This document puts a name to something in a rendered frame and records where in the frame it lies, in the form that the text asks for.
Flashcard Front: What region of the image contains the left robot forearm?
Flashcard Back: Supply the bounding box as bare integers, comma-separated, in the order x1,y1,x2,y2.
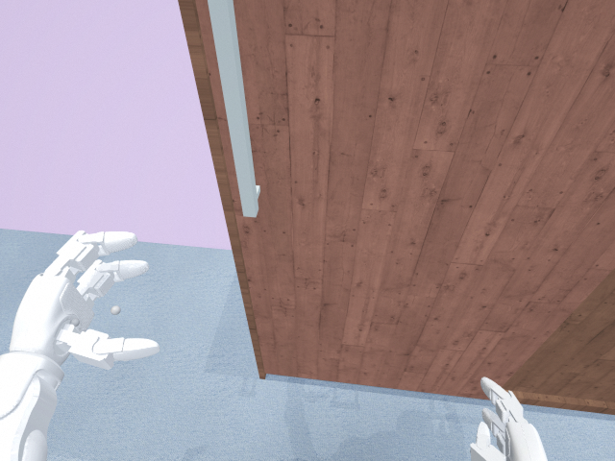
0,352,64,461

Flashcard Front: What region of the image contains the handle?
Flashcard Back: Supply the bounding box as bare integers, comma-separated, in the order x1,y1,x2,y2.
208,0,260,217

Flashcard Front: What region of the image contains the wardrobe door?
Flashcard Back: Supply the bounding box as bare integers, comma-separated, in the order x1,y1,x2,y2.
502,268,615,402
195,0,615,400

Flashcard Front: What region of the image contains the right robot hand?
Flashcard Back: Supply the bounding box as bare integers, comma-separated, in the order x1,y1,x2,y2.
471,377,548,461

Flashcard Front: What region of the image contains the left robot hand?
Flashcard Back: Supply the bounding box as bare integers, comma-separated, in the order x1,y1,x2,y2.
9,230,160,370

